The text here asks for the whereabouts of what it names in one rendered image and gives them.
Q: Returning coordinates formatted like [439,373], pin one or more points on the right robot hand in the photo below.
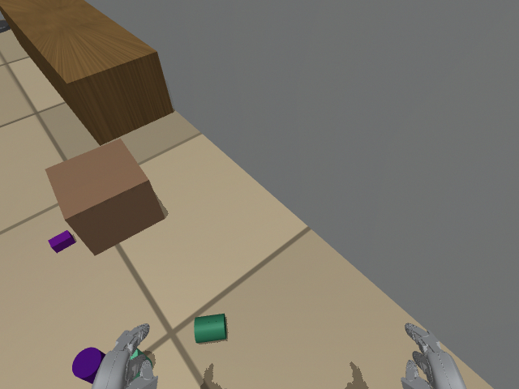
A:
[439,367]

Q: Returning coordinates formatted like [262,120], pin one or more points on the left robot hand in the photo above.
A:
[117,370]

